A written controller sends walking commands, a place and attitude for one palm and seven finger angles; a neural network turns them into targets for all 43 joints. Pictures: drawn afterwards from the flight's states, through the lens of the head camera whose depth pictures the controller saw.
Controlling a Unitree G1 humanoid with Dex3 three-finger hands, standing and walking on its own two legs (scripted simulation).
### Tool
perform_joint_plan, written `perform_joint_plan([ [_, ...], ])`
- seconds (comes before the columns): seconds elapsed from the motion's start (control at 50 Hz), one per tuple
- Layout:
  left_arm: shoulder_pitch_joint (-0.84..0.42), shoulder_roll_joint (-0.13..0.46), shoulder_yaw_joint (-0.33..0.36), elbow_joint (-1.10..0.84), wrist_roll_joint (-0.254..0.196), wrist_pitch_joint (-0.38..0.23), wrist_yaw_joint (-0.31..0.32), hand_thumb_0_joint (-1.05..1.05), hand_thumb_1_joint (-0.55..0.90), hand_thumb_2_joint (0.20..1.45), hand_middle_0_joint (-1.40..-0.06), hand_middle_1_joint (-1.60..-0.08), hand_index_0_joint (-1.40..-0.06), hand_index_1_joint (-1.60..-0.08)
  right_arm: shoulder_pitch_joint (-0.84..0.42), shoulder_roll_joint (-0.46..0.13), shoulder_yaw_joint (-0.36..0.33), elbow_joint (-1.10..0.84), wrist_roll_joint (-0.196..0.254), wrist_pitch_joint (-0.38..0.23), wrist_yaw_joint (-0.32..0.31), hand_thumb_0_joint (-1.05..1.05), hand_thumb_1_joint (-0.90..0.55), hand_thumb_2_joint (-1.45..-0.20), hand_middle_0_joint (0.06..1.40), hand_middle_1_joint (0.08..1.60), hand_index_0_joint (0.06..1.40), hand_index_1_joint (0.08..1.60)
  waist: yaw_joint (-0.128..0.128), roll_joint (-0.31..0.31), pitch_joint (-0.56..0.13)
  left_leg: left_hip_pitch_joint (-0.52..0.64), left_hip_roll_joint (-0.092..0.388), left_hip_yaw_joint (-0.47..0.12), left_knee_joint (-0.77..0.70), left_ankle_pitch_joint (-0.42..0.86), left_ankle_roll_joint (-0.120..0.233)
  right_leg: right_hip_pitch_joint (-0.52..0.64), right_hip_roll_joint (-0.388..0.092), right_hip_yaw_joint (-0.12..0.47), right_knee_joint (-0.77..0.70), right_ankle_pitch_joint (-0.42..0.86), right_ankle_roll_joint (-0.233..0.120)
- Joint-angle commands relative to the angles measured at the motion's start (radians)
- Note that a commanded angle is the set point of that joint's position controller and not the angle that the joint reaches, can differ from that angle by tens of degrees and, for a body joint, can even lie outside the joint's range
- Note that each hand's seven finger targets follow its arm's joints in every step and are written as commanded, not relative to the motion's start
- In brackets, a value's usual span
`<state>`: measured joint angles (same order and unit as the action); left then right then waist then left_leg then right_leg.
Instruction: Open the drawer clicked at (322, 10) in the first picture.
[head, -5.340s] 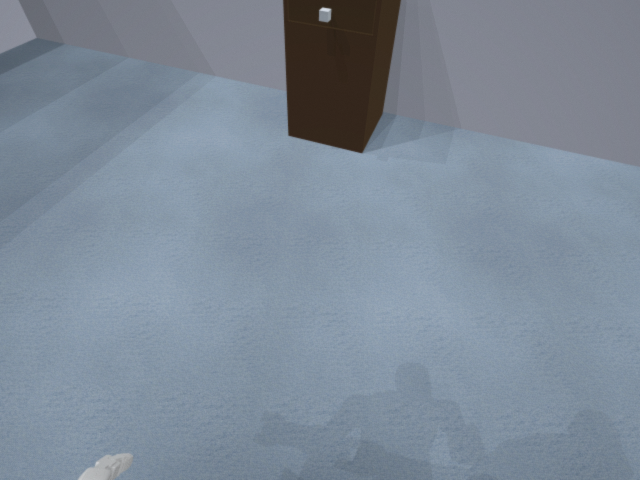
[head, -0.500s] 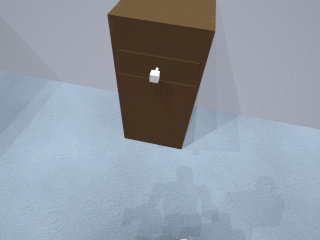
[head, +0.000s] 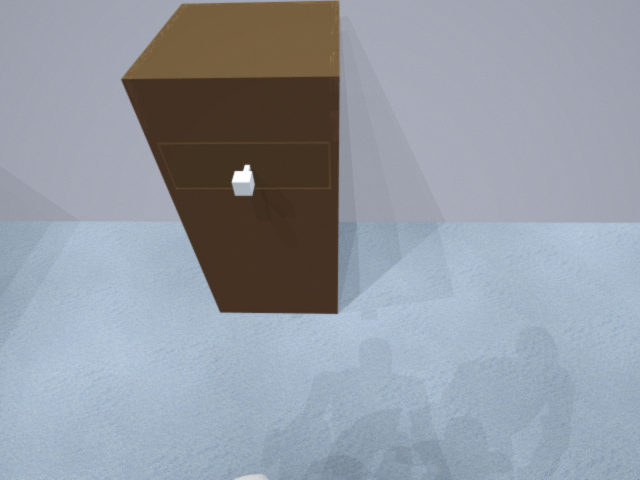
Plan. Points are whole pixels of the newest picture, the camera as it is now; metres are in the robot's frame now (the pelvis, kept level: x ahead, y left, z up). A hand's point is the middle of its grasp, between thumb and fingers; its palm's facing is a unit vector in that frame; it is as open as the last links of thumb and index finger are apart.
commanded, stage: take the last steps up to it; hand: left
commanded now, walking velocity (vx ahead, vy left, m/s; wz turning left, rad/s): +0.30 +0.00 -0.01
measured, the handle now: (244, 177) +0.76 +0.21 -0.10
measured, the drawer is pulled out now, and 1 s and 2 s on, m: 0.00 0.00 0.00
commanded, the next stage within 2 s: come to a stop and stand still in 0.62 s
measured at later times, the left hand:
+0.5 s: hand (184, 475) +0.17 +0.22 -0.17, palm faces +0.04 -0.98 -0.18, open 7.4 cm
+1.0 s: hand (239, 369) +0.33 +0.16 -0.16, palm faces +0.02 -0.97 -0.25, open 7.2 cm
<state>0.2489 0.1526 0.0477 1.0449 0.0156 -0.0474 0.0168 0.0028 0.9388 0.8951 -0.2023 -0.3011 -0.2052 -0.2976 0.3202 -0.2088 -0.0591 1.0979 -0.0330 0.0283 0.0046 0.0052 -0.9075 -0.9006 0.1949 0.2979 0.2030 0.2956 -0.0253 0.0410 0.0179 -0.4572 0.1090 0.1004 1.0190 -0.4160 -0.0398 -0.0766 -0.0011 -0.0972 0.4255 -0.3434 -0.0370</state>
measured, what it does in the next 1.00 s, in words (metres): walks ahead: left foot, then right foot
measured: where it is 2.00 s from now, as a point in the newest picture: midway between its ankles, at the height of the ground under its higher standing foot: outside the picture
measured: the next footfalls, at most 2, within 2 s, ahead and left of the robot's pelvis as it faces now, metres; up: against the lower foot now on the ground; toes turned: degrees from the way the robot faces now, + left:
left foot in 0.26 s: +0.21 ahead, +0.14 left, +0.00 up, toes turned +8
right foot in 0.70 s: +0.31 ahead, -0.11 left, +0.00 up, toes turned -10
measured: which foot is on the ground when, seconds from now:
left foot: up 0.00-0.24, down 0.26-0.70, up 0.72-1.00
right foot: down 0.00-0.26, up 0.28-0.68, down 0.70-1.00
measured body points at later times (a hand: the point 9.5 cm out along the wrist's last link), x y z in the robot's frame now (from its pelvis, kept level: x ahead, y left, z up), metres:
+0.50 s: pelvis +0.15 +0.04 +0.00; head +0.17 +0.04 +0.45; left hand +0.17 +0.27 -0.16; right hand +0.17 -0.19 -0.15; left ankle +0.17 +0.14 -0.74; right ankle +0.16 -0.09 -0.67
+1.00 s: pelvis +0.28 -0.02 +0.00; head +0.32 -0.05 +0.45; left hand +0.33 +0.21 -0.14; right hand +0.31 -0.26 -0.17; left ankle +0.28 +0.11 -0.70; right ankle +0.27 -0.10 -0.74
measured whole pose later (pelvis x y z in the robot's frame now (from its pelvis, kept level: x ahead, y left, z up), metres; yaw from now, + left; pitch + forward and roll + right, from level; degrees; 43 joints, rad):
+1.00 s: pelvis +0.28 -0.02 +0.00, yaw -2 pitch +0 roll +2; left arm 0.19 0.14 0.05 1.05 0.02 0.00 0.04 0.00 0.94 0.90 -0.20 -0.30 -0.21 -0.30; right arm 0.18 -0.19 -0.06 1.05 -0.01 0.05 -0.02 0.00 -0.92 -0.90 0.19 0.30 0.20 0.30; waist 0.02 0.03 0.09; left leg -0.40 0.03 0.06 0.83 -0.43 -0.04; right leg -0.22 -0.03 -0.13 0.47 -0.25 -0.06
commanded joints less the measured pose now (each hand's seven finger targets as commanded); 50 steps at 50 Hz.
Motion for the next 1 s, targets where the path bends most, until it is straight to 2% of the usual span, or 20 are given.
perform_joint_plan([
  [0.0, 0.107, 0.136, 0.009, 0.017, 0.004, -0.017, 0.004, 0.000, 0.900, 0.900, -0.200, -0.300, -0.200, -0.300, -0.098, -0.012, -0.007, -0.096, 0.007, -0.038, 0.011, 0.000, -0.900, -0.900, 0.200, 0.300, 0.200, 0.300, 0.025, -0.152, 0.134, -0.146, 0.026, -0.007, -0.034, 0.127, -0.017, -0.042, -0.265, 0.164, -0.225, 0.356, -0.124],
  [0.14, 0.171, 0.159, 0.013, 0.066, 0.010, -0.023, 0.007, 0.000, 0.900, 0.900, -0.200, -0.300, -0.200, -0.300, -0.200, -0.007, -0.001, -0.135, 0.016, -0.061, 0.026, 0.000, -0.900, -0.900, 0.200, 0.300, 0.200, 0.300, 0.048, -0.160, 0.120, -0.054, -0.005, 0.024, -0.300, 0.165, 0.023, 0.027, -0.261, 0.149, -0.176, 0.441, -0.107],
  [0.18, 0.163, 0.169, 0.017, 0.068, 0.008, -0.022, 0.006, 0.000, 0.900, 0.900, -0.200, -0.300, -0.200, -0.300, -0.140, -0.017, -0.004, -0.121, 0.014, -0.070, 0.018, 0.000, -0.900, -0.900, 0.200, 0.300, 0.200, 0.300, 0.013, -0.136, 0.091, 0.075, -0.042, 0.052, -0.382, 0.165, 0.039, 0.011, -0.247, 0.123, -0.080, 0.551, -0.095],
  [0.22, 0.160, 0.148, 0.014, 0.069, -0.003, -0.019, 0.003, 0.000, 0.900, 0.900, -0.200, -0.300, -0.200, -0.300, 0.100, -0.080, -0.019, -0.041, 0.001, -0.085, -0.002, 0.000, -0.900, -0.900, 0.200, 0.300, 0.200, 0.300, -0.084, -0.032, -0.057, 0.437, -0.051, 0.031, -0.515, 0.277, 0.068, -0.092, -0.162, 0.049, 0.270, 0.603, -0.041],
  [0.24, 0.202, 0.089, 0.007, 0.049, -0.012, -0.015, -0.005, 0.000, 0.900, 0.900, -0.200, -0.300, -0.200, -0.300, 0.226, -0.200, -0.047, -0.019, -0.011, -0.091, -0.015, 0.000, -0.900, -0.900, 0.200, 0.300, 0.200, 0.300, -0.114, 0.208, -0.179, 0.662, 0.209, -0.317, -0.553, 0.290, 0.164, -0.330, -0.037, -0.022, 0.556, 0.207, 0.011],
  [0.26, 0.161, 0.072, 0.001, 0.011, -0.014, -0.018, -0.010, 0.000, 0.900, 0.900, -0.200, -0.300, -0.200, -0.300, 0.287, -0.241, -0.049, -0.008, 0.002, -0.081, -0.020, 0.000, -0.900, -0.900, 0.200, 0.300, 0.200, 0.300, -0.116, 0.301, -0.201, 0.657, 0.358, -0.553, -0.722, 0.295, 0.244, -0.447, 0.026, 0.033, 0.796, -0.225, 0.011],
  [0.28, 0.125, 0.095, 0.010, 0.004, -0.006, -0.012, -0.009, 0.000, 0.900, 0.900, -0.200, -0.300, -0.200, -0.300, 0.193, -0.217, -0.043, -0.023, 0.008, -0.071, -0.020, 0.000, -0.900, -0.900, 0.200, 0.300, 0.200, 0.300, -0.086, 0.169, -0.118, 0.520, 0.362, -0.526, -0.781, 0.071, 0.268, -0.470, -0.039, 0.093, 0.872, -0.227, -0.010],
  [0.32, 0.069, 0.068, 0.013, 0.008, 0.005, -0.002, -0.020, 0.000, 0.900, 0.900, -0.200, -0.300, -0.200, -0.300, 0.032, -0.105, -0.018, -0.068, 0.009, -0.082, -0.023, 0.000, -0.900, -0.900, 0.200, 0.300, 0.200, 0.300, -0.033, 0.081, 0.055, 0.279, 0.276, -0.368, -0.835, -0.032, 0.200, -0.499, -0.107, 0.104, 0.862, -0.047, -0.003],
  [0.36, 0.115, 0.036, 0.010, 0.026, 0.014, 0.016, -0.027, 0.000, 0.900, 0.900, -0.200, -0.300, -0.200, -0.300, -0.009, -0.053, 0.003, -0.071, 0.008, -0.096, -0.027, 0.000, -0.900, -0.900, 0.200, 0.300, 0.200, 0.300, 0.017, 0.050, 0.081, 0.158, 0.217, -0.225, -0.855, 0.075, 0.159, -0.412, -0.126, 0.088, 0.776, 0.016, 0.020],
  [0.4, 0.148, 0.019, 0.010, 0.030, 0.012, 0.032, -0.025, 0.000, 0.900, 0.900, -0.200, -0.300, -0.200, -0.300, -0.021, -0.051, 0.003, -0.070, 0.012, -0.100, -0.028, 0.000, -0.900, -0.900, 0.200, 0.300, 0.200, 0.300, 0.041, 0.063, 0.054, 0.143, 0.187, -0.144, -0.855, 0.156, 0.166, -0.373, -0.125, 0.066, 0.687, 0.035, 0.033],
  [0.56, 0.005, 0.021, 0.011, -0.041, 0.011, 0.034, -0.026, 0.000, 0.900, 0.900, -0.200, -0.300, -0.200, -0.300, 0.022, -0.080, -0.018, -0.051, 0.005, -0.079, -0.021, 0.000, -0.900, -0.900, 0.200, 0.300, 0.200, 0.300, 0.015, 0.073, 0.077, 0.203, 0.191, -0.106, -0.824, 0.136, 0.199, -0.322, -0.102, 0.003, 0.296, 0.067, 0.055],
  [0.6, 0.022, 0.031, 0.014, -0.038, 0.013, 0.029, -0.026, 0.000, 0.900, 0.900, -0.200, -0.300, -0.200, -0.300, 0.016, -0.080, -0.019, -0.048, 0.005, -0.071, -0.021, 0.000, -0.900, -0.900, 0.200, 0.300, 0.200, 0.300, 0.029, 0.064, 0.072, 0.187, 0.180, -0.091, -0.766, 0.098, 0.180, -0.241, -0.078, -0.020, 0.213, 0.093, 0.056],
  [0.64, 0.096, 0.063, 0.019, -0.010, 0.015, 0.017, -0.022, 0.000, 0.900, 0.900, -0.200, -0.300, -0.200, -0.300, 0.021, -0.057, -0.014, -0.041, 0.009, -0.065, -0.017, 0.000, -0.900, -0.900, 0.200, 0.300, 0.200, 0.300, 0.060, -0.022, 0.033, 0.146, 0.114, -0.045, -0.633, 0.040, 0.127, -0.087, -0.052, -0.022, 0.075, 0.140, 0.047],
  [0.66, 0.153, 0.109, 0.027, 0.008, 0.018, 0.005, -0.016, 0.000, 0.900, 0.900, -0.200, -0.300, -0.200, -0.300, 0.023, -0.023, -0.006, -0.043, 0.014, -0.067, -0.015, 0.000, -0.900, -0.900, 0.200, 0.300, 0.200, 0.300, 0.089, -0.125, 0.013, 0.060, 0.046, 0.024, -0.472, -0.013, 0.086, 0.016, -0.142, 0.101, -0.003, 0.079, 0.018],
  [0.68, 0.211, 0.201, 0.044, 0.022, 0.020, -0.003, -0.008, 0.000, 0.900, 0.900, -0.200, -0.300, -0.200, -0.300, 0.033, 0.035, 0.009, -0.065, 0.018, -0.068, -0.008, 0.000, -0.900, -0.900, 0.200, 0.300, 0.200, 0.300, 0.103, -0.363, -0.003, -0.110, -0.064, 0.103, -0.230, -0.142, 0.046, 0.111, -0.340, 0.388, -0.131, 0.063, -0.067],
  [0.7, 0.262, 0.229, 0.042, 0.022, 0.004, -0.003, -0.002, 0.000, 0.900, 0.900, -0.200, -0.300, -0.200, -0.300, -0.008, -0.002, 0.009, -0.092, 0.018, -0.060, -0.009, 0.000, -0.900, -0.900, 0.200, 0.300, 0.200, 0.300, 0.123, -0.324, -0.035, -0.126, -0.057, 0.015, -0.061, -0.231, 0.046, 0.093, -0.424, 0.502, -0.217, 0.086, -0.150],
  [0.72, 0.190, 0.193, 0.036, 0.018, 0.003, -0.010, 0.004, 0.000, 0.900, 0.900, -0.200, -0.300, -0.200, -0.300, -0.019, -0.007, 0.005, -0.079, 0.016, -0.059, -0.012, 0.000, -0.900, -0.900, 0.200, 0.300, 0.200, 0.300, 0.090, -0.292, -0.018, -0.096, -0.028, -0.056, -0.002, -0.142, 0.045, 0.028, -0.392, 0.438, -0.202, 0.275, -0.144],
  [0.76, 0.040, 0.114, 0.008, -0.016, 0.004, -0.008, 0.019, 0.000, 0.900, 0.900, -0.200, -0.300, -0.200, -0.300, 0.026, 0.029, 0.021, -0.031, 0.025, -0.050, -0.025, 0.000, -0.900, -0.900, 0.200, 0.300, 0.200, 0.300, 0.023, -0.150, -0.012, 0.021, 0.000, -0.086, -0.068, -0.059, 0.023, -0.061, -0.341, 0.259, -0.129, 0.641, -0.135],
  [0.8, 0.010, 0.110, 0.008, -0.026, 0.008, -0.004, 0.024, 0.000, 0.900, 0.900, -0.200, -0.300, -0.200, -0.300, 0.040, 0.052, 0.026, -0.012, 0.032, -0.032, -0.029, 0.000, -0.900, -0.900, 0.200, 0.300, 0.200, 0.300, 0.014, -0.109, -0.051, 0.093, -0.024, -0.067, -0.160, -0.033, 0.008, -0.062, -0.305, 0.148, -0.069, 0.897, -0.127],
  [0.98, 0.008, 0.189, 0.041, -0.046, 0.011, 0.049, 0.039, 0.000, 0.900, 0.900, -0.200, -0.300, -0.200, -0.300, -0.107, -0.026, -0.008, -0.101, 0.026, 0.021, -0.028, 0.000, -0.900, -0.900, 0.200, 0.300, 0.200, 0.300, 0.054, -0.175, -0.038, 0.033, -0.077, -0.081, -0.153, -0.026, -0.014, -0.006, -0.348, 0.160, -0.024, 0.986, -0.169],
])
